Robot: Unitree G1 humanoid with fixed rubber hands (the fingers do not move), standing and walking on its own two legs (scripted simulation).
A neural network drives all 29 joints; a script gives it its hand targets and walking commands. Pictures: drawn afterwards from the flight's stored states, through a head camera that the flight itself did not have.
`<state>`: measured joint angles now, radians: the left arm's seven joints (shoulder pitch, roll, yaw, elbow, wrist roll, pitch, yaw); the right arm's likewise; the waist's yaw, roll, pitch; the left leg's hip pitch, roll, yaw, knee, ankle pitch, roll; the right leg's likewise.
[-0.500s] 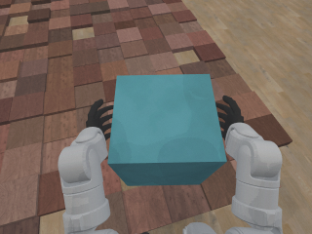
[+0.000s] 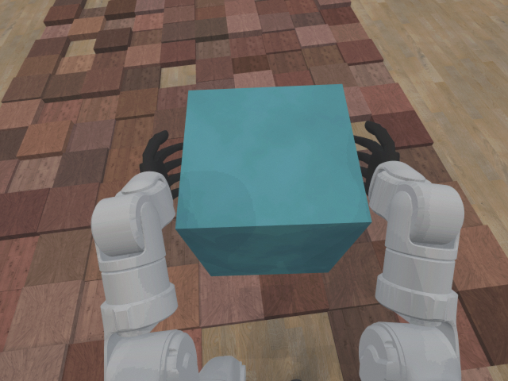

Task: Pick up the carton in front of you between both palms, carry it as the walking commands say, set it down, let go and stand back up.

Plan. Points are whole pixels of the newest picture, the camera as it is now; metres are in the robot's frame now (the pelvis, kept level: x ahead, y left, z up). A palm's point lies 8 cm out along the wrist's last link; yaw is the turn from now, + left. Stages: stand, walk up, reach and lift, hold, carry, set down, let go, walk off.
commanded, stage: carry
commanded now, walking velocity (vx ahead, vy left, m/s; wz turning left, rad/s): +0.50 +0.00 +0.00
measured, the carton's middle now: (267, 193) +0.39 +0.02 +0.05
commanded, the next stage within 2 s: none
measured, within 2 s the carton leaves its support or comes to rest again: neither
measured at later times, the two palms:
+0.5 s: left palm (210, 29) +0.70 +0.13 +0.15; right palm (373, 36) +0.66 -0.16 +0.15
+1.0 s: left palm out of the picture +1.04 +0.20 +0.19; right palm out of the picture +1.04 -0.10 +0.19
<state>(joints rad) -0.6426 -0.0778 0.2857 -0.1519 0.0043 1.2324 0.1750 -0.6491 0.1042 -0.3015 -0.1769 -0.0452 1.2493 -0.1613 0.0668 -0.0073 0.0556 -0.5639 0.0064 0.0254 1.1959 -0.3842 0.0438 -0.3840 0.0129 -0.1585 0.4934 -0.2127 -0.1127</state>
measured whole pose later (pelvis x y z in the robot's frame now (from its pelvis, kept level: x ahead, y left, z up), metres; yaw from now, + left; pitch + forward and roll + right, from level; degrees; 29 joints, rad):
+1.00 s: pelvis +0.67 +0.04 +0.01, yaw -2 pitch +4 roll -1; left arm -0.78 0.00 0.27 0.00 -0.03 1.27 0.19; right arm -0.74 0.08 -0.31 -0.07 -0.09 1.27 -0.15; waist 0.04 -0.02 -0.04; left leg -0.51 -0.03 0.13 0.59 -0.16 0.12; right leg -0.24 -0.01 0.00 1.02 -0.55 0.00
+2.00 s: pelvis +1.33 +0.08 +0.04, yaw -3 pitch +4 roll +1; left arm -0.05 -0.13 0.08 -0.42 0.08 1.24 0.12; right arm -0.04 0.13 -0.05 -0.38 -0.08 1.21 -0.11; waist -0.02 -0.03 -0.14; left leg -0.37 0.06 0.22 0.50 -0.19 0.05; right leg -0.42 -0.08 -0.05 1.15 -0.38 -0.01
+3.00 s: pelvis +1.66 +0.02 +0.03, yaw +0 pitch +5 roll +1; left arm -0.51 -0.07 0.22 -0.05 0.05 1.14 0.14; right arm -0.53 0.07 -0.21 -0.03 -0.04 1.14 -0.15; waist -0.01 -0.02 -0.07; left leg -0.19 0.03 0.13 0.56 -0.44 -0.02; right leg -0.28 -0.04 -0.13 0.44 -0.13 -0.04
